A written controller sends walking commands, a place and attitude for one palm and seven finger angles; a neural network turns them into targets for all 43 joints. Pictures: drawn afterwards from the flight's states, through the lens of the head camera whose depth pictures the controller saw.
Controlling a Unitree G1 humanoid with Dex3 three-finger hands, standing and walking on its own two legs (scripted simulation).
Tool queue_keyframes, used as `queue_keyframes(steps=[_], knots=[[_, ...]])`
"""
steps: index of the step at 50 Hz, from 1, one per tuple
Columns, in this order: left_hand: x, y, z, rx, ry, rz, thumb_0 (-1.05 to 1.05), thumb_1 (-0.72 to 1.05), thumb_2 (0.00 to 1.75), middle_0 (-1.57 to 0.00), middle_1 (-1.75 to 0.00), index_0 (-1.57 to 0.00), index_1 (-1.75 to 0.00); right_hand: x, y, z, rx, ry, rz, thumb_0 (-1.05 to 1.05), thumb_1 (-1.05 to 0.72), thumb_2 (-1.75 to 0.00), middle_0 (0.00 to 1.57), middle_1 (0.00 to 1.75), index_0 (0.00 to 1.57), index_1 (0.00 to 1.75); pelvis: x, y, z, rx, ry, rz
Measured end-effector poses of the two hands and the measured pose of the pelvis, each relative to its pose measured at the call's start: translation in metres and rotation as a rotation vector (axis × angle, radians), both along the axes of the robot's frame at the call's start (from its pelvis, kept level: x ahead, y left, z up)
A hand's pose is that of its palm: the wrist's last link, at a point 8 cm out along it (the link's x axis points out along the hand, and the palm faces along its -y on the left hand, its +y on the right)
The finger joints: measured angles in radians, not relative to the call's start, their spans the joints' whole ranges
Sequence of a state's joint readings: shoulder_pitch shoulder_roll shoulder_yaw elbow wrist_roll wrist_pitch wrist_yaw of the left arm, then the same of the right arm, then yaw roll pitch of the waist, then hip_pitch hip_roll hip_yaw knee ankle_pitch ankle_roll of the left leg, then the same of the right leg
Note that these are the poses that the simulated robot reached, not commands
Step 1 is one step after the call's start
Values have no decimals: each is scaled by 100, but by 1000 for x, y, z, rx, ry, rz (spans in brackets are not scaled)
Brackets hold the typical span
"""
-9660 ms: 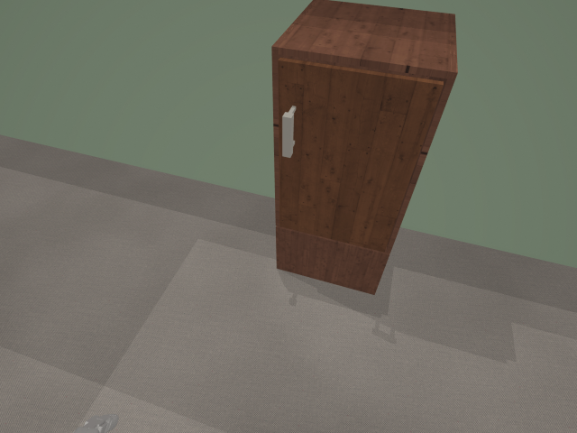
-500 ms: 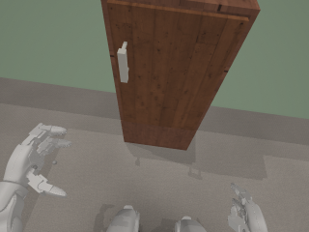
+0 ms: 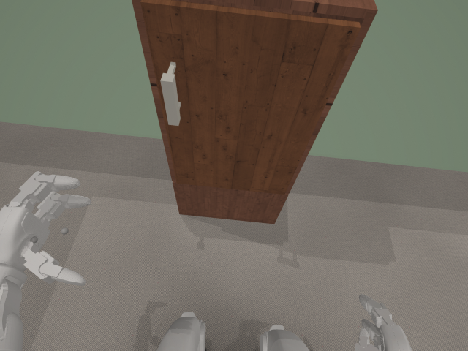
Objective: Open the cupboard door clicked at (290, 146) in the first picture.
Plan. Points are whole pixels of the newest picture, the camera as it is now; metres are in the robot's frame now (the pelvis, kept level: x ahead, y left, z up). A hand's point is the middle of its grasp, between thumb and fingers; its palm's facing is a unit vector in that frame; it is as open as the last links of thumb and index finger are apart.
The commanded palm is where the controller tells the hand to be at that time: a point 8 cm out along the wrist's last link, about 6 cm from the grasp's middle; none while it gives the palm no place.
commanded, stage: raise the hand with hooked fingers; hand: left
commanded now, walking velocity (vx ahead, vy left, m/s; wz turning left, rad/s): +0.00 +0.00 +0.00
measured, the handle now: (173, 94) +0.60 +0.16 +0.04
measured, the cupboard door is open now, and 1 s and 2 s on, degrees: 0 0 0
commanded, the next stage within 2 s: move the hooked fingers beside the handle in 0.18 s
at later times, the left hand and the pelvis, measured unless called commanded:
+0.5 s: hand (75, 219) +0.31 +0.26 +0.04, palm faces -0.04 -1.00 -0.03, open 14.0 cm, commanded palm +0.30 +0.31 +0.05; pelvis -0.01 -0.01 -0.01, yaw +1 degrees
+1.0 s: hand (105, 173) +0.40 +0.24 +0.03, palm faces -0.05 -1.00 -0.02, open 14.0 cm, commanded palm +0.38 +0.29 +0.04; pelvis +0.00 +0.00 -0.01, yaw -1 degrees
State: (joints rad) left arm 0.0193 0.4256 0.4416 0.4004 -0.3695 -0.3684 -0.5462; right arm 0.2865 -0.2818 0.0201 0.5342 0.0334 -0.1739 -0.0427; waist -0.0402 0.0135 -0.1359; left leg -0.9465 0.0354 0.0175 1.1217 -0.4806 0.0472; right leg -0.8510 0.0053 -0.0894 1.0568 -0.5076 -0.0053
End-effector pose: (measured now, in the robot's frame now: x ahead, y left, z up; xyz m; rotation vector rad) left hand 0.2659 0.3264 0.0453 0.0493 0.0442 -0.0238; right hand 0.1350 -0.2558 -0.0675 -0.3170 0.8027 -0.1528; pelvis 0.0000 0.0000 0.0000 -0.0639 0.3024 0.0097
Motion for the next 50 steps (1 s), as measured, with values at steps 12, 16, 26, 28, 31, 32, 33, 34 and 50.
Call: queue_keyframes(steps=[12,16,26,28,31,32,33,34,50], knots=[[-7,-7,3,1,0,-7,-2,-50,30,-30,-120,-30,-120,10,0,-2,22,-33,14,1,-90,-90,20,30,21,30,-1,-7,-1,2,-7,5],[-6,-6,2,-4,-5,2,-2,-50,30,-30,-120,-30,-120,12,0,-3,23,-38,19,1,-90,-90,20,30,21,30,-2,-9,-2,1,-8,6],[27,-11,-4,-22,-24,-28,-2,-50,30,-30,-120,-30,-120,3,-6,-13,-8,0,10,1,-90,-90,20,30,21,30,-7,-9,-9,-6,5,11],[38,-17,-2,-23,-29,-51,-2,-50,30,-30,-120,-29,-120,-2,-6,-15,-9,14,-2,1,-90,-90,20,30,21,30,-7,-8,-9,-5,9,9],[54,-26,0,-22,-23,-75,-2,-50,30,-30,-120,-30,-120,-10,-7,-15,-3,35,-26,1,-90,-90,20,30,21,30,-7,-7,-8,-1,15,2],[59,-28,0,-24,-18,-77,-2,-50,30,-30,-120,-30,-120,-13,-7,-15,-1,44,-34,1,-90,-90,20,30,21,30,-6,-6,-7,0,17,-1],[63,-29,0,-25,-12,-74,-2,-50,30,-30,-120,-30,-120,-16,-7,-15,1,52,-42,1,-90,-90,20,30,21,30,-6,-6,-6,2,18,-4],[67,-29,0,-25,-6,-66,-2,-50,30,-30,-120,-30,-120,-19,-7,-16,3,61,-50,1,-90,-90,20,30,21,30,-5,-6,-6,3,20,-8],[112,-27,-9,-30,-3,-29,-2,-50,30,-30,-120,-30,-120,-57,-13,-28,-17,239,-113,1,-91,-90,20,30,21,30,-1,-2,-8,-1,51,-13]])
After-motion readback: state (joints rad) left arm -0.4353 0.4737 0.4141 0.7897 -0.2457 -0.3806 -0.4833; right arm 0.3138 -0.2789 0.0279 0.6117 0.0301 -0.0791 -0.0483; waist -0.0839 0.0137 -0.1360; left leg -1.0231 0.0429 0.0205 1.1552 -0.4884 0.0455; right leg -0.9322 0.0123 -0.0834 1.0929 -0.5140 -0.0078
